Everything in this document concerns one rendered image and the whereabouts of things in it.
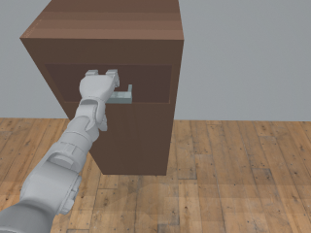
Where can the handle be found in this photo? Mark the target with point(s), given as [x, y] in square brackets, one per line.
[121, 97]

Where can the cabinet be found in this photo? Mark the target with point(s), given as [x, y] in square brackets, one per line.
[138, 137]

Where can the robot left upper arm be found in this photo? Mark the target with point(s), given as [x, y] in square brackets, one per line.
[51, 192]

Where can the left robot forearm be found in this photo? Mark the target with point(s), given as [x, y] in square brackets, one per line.
[72, 147]

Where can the robot left hand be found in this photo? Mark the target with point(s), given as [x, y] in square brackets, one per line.
[100, 86]

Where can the drawer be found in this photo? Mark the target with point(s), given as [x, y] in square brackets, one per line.
[150, 81]

